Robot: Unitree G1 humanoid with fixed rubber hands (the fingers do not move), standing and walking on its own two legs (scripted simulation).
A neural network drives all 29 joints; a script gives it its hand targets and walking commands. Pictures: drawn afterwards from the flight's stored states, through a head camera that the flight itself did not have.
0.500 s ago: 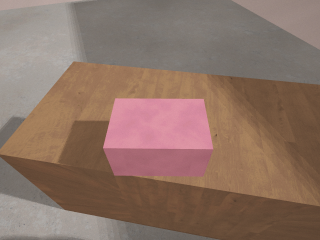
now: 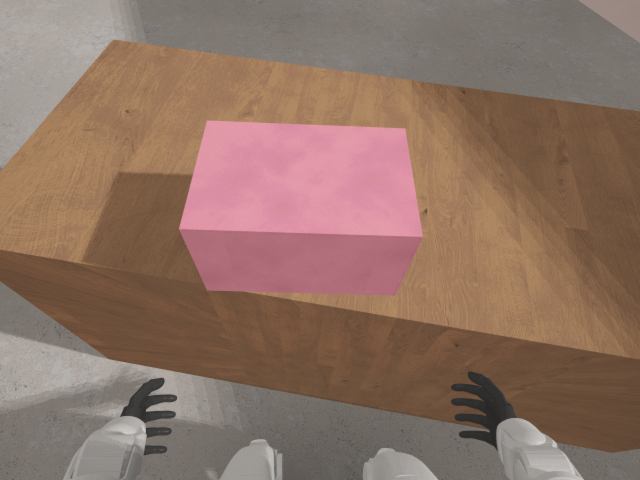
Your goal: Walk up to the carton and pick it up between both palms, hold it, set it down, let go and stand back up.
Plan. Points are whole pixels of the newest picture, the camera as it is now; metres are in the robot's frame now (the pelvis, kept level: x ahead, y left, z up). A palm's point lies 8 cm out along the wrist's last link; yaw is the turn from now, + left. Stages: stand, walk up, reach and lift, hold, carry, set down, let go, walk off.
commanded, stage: reach and lift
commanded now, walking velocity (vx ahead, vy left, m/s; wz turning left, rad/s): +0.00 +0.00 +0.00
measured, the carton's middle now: (304, 210) +0.48 +0.04 +0.00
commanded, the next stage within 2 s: none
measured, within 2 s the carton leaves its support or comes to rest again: neither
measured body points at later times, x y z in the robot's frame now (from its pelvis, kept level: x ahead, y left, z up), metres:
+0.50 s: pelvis -0.03 -0.03 +0.02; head +0.01 -0.01 +0.46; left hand +0.15 +0.26 -0.07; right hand +0.14 -0.21 -0.07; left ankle +0.04 +0.11 -0.70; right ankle +0.00 -0.12 -0.70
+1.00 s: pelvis +0.00 +0.00 +0.04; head +0.01 +0.02 +0.48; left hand +0.18 +0.27 -0.04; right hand +0.18 -0.20 -0.04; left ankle +0.04 +0.11 -0.70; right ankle +0.00 -0.12 -0.70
